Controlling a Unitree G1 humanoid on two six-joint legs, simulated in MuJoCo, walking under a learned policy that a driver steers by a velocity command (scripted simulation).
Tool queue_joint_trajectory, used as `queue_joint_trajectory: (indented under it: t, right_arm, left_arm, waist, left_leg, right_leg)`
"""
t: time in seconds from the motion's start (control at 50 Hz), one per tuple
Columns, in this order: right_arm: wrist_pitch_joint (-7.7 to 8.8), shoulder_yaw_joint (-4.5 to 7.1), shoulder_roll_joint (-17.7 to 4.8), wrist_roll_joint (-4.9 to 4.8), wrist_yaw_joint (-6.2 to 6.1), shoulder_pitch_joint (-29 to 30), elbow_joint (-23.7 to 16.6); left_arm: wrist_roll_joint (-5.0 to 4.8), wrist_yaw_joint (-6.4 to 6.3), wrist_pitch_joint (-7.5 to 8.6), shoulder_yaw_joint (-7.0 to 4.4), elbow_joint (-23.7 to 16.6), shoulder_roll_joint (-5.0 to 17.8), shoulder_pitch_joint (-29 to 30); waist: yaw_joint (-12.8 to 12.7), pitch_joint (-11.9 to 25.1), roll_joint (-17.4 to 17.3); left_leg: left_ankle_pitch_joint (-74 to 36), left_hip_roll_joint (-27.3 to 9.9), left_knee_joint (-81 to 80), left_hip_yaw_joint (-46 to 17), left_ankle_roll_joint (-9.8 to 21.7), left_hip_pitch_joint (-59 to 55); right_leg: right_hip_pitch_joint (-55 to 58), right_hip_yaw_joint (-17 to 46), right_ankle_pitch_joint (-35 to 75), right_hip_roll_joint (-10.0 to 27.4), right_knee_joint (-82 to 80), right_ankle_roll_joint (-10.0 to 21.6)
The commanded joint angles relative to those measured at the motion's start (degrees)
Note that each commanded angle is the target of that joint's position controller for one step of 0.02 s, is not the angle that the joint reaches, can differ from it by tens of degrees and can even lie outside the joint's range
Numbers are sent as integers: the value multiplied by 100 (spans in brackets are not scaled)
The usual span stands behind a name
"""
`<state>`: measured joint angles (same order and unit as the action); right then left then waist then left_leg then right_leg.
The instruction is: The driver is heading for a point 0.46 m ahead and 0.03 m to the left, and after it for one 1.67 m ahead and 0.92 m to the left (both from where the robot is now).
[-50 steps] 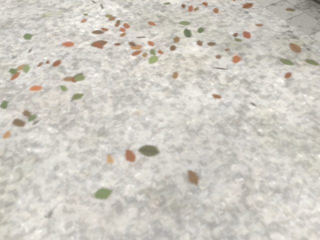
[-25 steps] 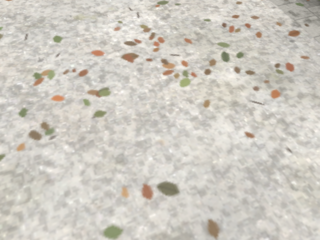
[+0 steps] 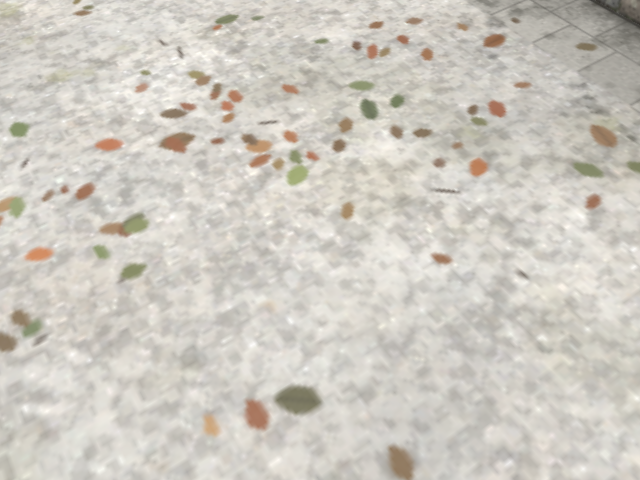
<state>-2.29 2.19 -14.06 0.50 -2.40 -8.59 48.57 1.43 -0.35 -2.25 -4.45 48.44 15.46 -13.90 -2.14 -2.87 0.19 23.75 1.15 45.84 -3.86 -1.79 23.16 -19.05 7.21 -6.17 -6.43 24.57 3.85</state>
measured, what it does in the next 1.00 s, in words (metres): walks ahead: left foot, then right foot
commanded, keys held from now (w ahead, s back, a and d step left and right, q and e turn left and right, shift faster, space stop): no key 0.18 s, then w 0.46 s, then w+q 0.36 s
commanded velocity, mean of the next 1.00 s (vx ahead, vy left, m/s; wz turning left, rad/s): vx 0.30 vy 0.00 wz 0.02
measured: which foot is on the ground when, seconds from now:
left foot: up 0.00-0.08, down 0.10-0.56, up 0.58-1.00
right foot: down 0.00-0.10, up 0.12-0.54, down 0.56-1.00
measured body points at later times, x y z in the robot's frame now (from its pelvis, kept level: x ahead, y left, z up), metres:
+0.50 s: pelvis +0.04 +0.01 +0.01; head +0.05 +0.02 +0.46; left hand +0.19 +0.26 -0.12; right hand +0.00 -0.25 -0.13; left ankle +0.00 +0.12 -0.74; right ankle +0.03 -0.09 -0.72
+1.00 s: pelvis +0.24 -0.01 -0.02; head +0.29 +0.00 +0.43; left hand +0.16 +0.23 -0.16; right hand +0.44 -0.22 -0.13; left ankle +0.39 +0.07 -0.72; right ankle +0.05 -0.09 -0.74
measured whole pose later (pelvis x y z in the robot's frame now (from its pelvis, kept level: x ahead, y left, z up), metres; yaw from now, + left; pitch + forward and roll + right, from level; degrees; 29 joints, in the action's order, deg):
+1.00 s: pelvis +0.24 -0.01 -0.02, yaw +5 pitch +1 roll +0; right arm 1.8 1.7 -12.6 1.8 3.0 -2.2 47.5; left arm 1.3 -1.5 5.3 -0.7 59.1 11.3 -25.1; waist -2.3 -3.7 -0.6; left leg 6.3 1.0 35.5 6.9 7.3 32.7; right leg 10.7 -10.0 -23.9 -2.0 12.5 1.6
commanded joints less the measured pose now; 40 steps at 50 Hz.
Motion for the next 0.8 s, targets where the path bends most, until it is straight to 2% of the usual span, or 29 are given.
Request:
queue_joint_trajectory:
  t: [0.02, 0.06, 0.08, 0.1, 0.12, 0.14, 0.16, 0.18, 0.2, 0.22, 0.26, 0.3, 0.36, 0.42, 0.48, 0.52, 0.54, 0.56, 0.58, 0.6, 0.62, 0.64, 0.66, 0.7, 0.74, 0.8]
  right_arm:
    - [102, 68, -404, -44, -40, -390, -256]
    - [163, 52, -342, -47, -61, -813, -158]
    - [208, 63, -401, -16, -78, -923, -137]
    - [253, 116, -759, 87, -107, -823, -219]
    - [269, 187, -1236, 133, -68, -381, -422]
    - [300, 145, -1010, 191, -28, -349, -369]
    - [336, 49, -674, 132, 0, -100, -398]
    - [359, 14, -546, 97, 12, 71, -400]
    - [386, -3, -517, 98, 17, -19, -383]
    - [399, 22, -576, 94, 30, -284, -288]
    - [392, 82, -678, 59, 68, -881, -35]
    - [426, 131, -737, 42, 68, -1198, 125]
    - [506, 188, -778, 67, 96, -1461, 303]
    - [549, 228, -787, 93, 139, -1578, 433]
    - [554, 268, -820, 80, 203, -1472, 471]
    - [532, 288, -836, -5, 236, -1188, 453]
    - [550, 252, -694, 0, 237, -1134, 428]
    - [584, 157, -386, 17, 247, -899, 278]
    - [625, 49, 1, -1, 274, -690, 10]
    - [591, 200, -618, 127, 261, -621, 25]
    - [588, 228, -628, 139, 332, -690, 106]
    - [601, 203, -513, 116, 400, -823, 201]
    - [590, 202, -462, 104, 438, -896, 267]
    - [525, 189, -394, 144, 485, -850, 326]
    - [484, 179, -310, 120, 498, -603, 239]
    - [450, 140, -225, 114, 506, -22, 7]
  left_arm:
    - [30, 11, -1, -177, -301, 786, 9]
    - [-25, -1, -53, -157, -299, 757, 147]
    - [-63, -21, -59, -125, -299, 676, 119]
    - [-89, -33, -43, -46, -319, 399, -110]
    - [-156, -67, -1, -27, -437, 308, 52]
    - [-2, -81, 9, -100, -362, 628, 140]
    - [-40, -48, 10, -116, -244, 616, -22]
    - [-43, -32, 1, -105, -123, 548, -148]
    - [7, -12, -5, -77, -36, 487, -252]
    - [65, 18, 4, -52, 24, 462, -272]
    - [96, 69, 68, -19, -1, 476, 92]
    - [73, 108, 145, 14, -92, 447, 521]
    - [49, 157, 262, 79, -153, 311, 862]
    - [22, 181, 344, 123, -202, 239, 1027]
    - [-17, 164, 410, 148, -172, 202, 899]
    - [-9, 115, 463, 154, 72, 122, 255]
    - [5, 58, 508, 102, 272, 265, -265]
    - [58, -16, 572, 10, 432, 637, -954]
    - [36, -35, 588, -143, 468, 1331, -1498]
    - [27, -24, 555, -131, 508, 1188, -1286]
    - [-2, 26, 565, -30, 355, 818, -773]
    - [-23, 67, 606, 37, 270, 564, -462]
    - [-22, 63, 656, 71, 223, 465, -326]
    - [-10, 32, 754, 115, 342, 355, -500]
    - [-25, 16, 808, 133, 520, 330, -854]
    - [-14, 3, 834, 188, 626, 248, -1039]
  waist:
    - [55, 646, 872]
    - [268, 603, 789]
    - [313, 516, 612]
    - [144, 476, -336]
    - [123, 171, -1286]
    - [144, 134, -875]
    - [-74, 133, -590]
    - [-169, 70, -530]
    - [-144, 284, -697]
    - [-9, 256, -929]
    - [306, 26, -936]
    - [484, -88, -789]
    - [625, -21, -776]
    - [643, -53, -835]
    - [477, -100, -790]
    - [62, -77, -573]
    - [-143, 98, -314]
    - [-474, 348, 429]
    - [-649, 486, 1589]
    - [-434, -129, 874]
    - [-113, -451, 482]
    - [66, -493, 429]
    - [183, -428, 439]
    - [203, -272, 455]
    - [174, -235, 428]
    - [131, -366, 410]
  left_leg:
    - [57, 189, -639, 280, 119, -522]
    - [-440, 239, -1845, 377, 297, -1191]
    - [-724, 115, -2624, 205, 413, -1567]
    - [-227, -900, -3426, -983, 626, -1741]
    - [-446, -2070, -3890, -2477, 1147, -1328]
    - [-1274, -2201, -3601, -2283, 1524, -628]
    - [-1762, -1838, -3470, -1776, 1501, -555]
    - [-2155, -1488, -3342, -1255, 1342, -585]
    - [-1591, -1238, -3415, -1027, 1185, -950]
    - [-1044, -1132, -3508, -1035, 1171, -1380]
    - [-110, -1185, -3728, -1316, 1262, -2068]
    - [-39, -1306, -3805, -1455, 1364, -2530]
    - [-264, -1333, -3789, -1372, 1457, -2664]
    - [-220, -1363, -3776, -1310, 1534, -2396]
    - [-262, -1381, -3701, -1196, 1529, -1724]
    - [-362, -1184, -3267, -884, 1334, -770]
    - [-303, -990, -2789, -686, 1171, -70]
    - [22, -548, -1631, -167, 924, 748]
    - [667, 131, 45, 657, 694, 1851]
    - [695, -114, 948, 397, 764, 2177]
    - [154, -379, 1263, 182, 794, 2140]
    - [-280, -492, 1282, 162, 741, 1973]
    - [-594, -565, 1260, 192, 669, 1825]
    - [-1010, -527, 1422, 261, 551, 1726]
    - [-1259, -450, 1509, 204, 495, 1919]
    - [-1659, -351, 1116, 282, 423, 2109]
  right_leg:
    - [432, 1671, -368, 1419, -847, 811]
    - [212, 1700, -349, 1326, -628, 590]
    - [-62, 1626, -752, 1140, -464, 338]
    - [-427, 1146, -1560, 681, 333, 29]
    - [-1121, 31, -2095, -327, 1180, -183]
    - [-511, 167, -2371, -7, 2185, -213]
    - [-306, 206, -2103, 20, 2595, -211]
    - [-246, 157, -1821, 43, 2835, -258]
    - [-317, 82, -1597, 97, 2872, -294]
    - [-639, -48, -1563, 111, 2882, -332]
    - [-1297, -211, -1572, 208, 2721, -405]
    - [-1621, -447, -1498, 404, 2407, -470]
    - [-1416, -727, -1535, 557, 1876, -482]
    - [-1029, -880, -1672, 584, 1351, -341]
    - [-180, -1038, -1503, 537, 681, -129]
    - [1255, -1241, -678, 398, -215, 4]
    - [2290, -1025, -744, 465, -334, 45]
    - [3186, 134, -1694, 1374, -851, 172]
    - [3564, 2351, -3446, 2751, -1744, 655]
    - [2732, 2742, -3739, 3009, -1834, 1022]
    - [2311, 2277, -3461, 2667, -1801, 985]
    - [2053, 1740, -2799, 2343, -1872, 840]
    - [1995, 1209, -2080, 2123, -1951, 699]
    - [2030, 398, -519, 1858, -1911, 560]
    - [2105, -119, 737, 1819, -1786, 505]
    - [1979, -659, 1647, 1769, -1778, 453]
